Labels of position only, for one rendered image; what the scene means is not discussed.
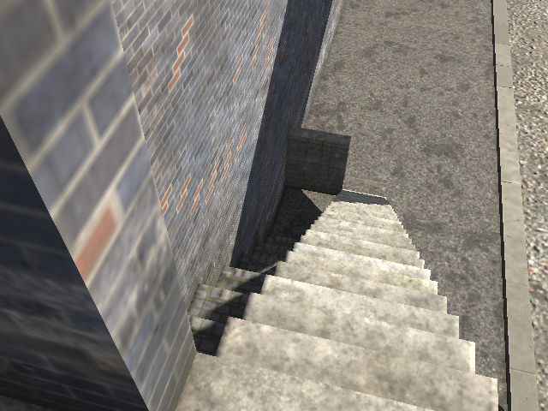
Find stairs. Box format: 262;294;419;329
215;189;498;411

